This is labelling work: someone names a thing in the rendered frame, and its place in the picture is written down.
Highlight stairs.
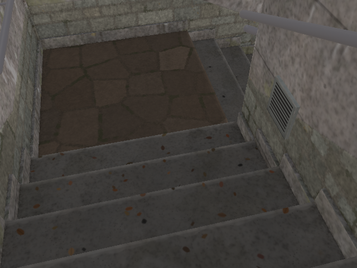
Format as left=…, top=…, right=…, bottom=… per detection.
left=1, top=121, right=357, bottom=268
left=193, top=38, right=253, bottom=122

